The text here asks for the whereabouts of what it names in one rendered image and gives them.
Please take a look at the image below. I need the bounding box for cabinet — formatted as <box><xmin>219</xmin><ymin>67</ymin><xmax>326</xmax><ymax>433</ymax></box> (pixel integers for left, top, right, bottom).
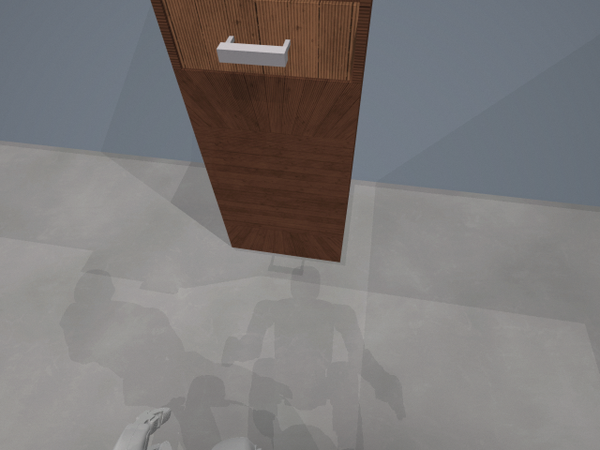
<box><xmin>151</xmin><ymin>0</ymin><xmax>373</xmax><ymax>263</ymax></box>

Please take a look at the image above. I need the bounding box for robot left hand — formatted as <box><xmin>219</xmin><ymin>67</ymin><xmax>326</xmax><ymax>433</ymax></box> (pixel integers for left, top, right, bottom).
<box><xmin>113</xmin><ymin>407</ymin><xmax>172</xmax><ymax>450</ymax></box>

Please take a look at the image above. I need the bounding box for drawer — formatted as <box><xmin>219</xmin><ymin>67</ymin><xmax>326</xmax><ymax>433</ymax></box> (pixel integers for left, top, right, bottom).
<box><xmin>162</xmin><ymin>0</ymin><xmax>360</xmax><ymax>81</ymax></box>

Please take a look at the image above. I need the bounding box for handle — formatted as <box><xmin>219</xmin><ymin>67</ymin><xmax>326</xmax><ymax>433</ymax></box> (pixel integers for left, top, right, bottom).
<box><xmin>217</xmin><ymin>36</ymin><xmax>291</xmax><ymax>68</ymax></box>

